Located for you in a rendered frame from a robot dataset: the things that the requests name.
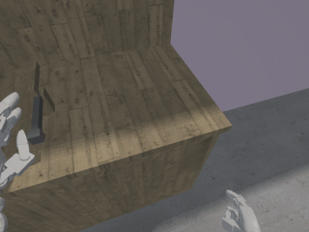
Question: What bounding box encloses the counter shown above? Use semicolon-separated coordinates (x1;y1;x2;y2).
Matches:
0;0;232;232

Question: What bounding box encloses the robot left hand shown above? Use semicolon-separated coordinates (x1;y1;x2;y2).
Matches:
0;92;35;195

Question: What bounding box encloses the robot right hand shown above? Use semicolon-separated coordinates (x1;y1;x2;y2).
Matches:
222;189;261;232

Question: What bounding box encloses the tap lever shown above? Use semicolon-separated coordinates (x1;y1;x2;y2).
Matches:
27;91;45;145

